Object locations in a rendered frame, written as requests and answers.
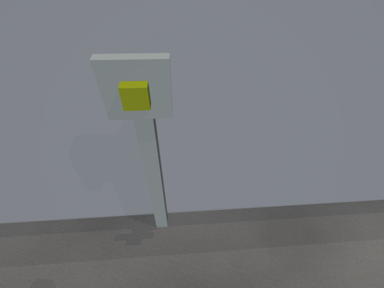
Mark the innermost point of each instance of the button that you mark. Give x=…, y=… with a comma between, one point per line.
x=135, y=95

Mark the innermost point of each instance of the panel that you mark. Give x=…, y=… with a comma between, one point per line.
x=111, y=69

